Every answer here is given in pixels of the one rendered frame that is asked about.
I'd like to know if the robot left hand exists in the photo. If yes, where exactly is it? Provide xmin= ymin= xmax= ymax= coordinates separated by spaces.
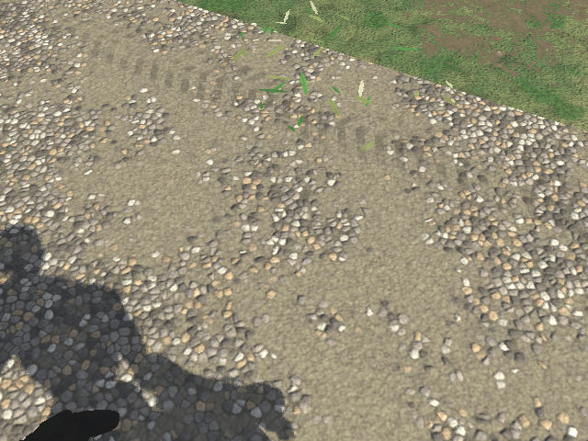
xmin=19 ymin=410 xmax=119 ymax=441

